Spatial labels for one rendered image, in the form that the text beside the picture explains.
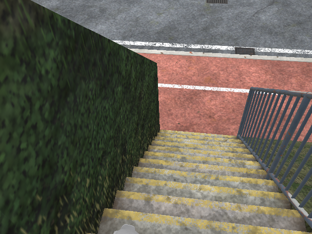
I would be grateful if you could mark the left robot shin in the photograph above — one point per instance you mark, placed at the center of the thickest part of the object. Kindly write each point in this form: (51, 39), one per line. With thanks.
(127, 226)

